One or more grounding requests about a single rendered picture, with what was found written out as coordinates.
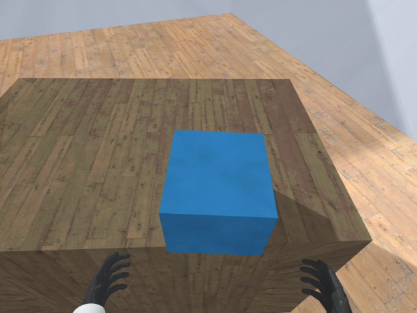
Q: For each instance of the pedestal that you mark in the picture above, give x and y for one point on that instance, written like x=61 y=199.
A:
x=82 y=170

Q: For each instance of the carton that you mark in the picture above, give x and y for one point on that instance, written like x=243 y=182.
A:
x=218 y=196

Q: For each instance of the robot right hand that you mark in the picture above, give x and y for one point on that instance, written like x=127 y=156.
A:
x=331 y=295

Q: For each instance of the robot left hand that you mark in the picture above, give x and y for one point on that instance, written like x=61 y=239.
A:
x=99 y=289

